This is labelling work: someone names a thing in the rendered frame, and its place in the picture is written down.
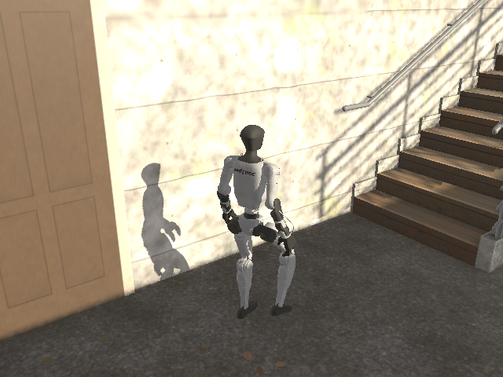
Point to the stairs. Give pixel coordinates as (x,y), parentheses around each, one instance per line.
(444,192)

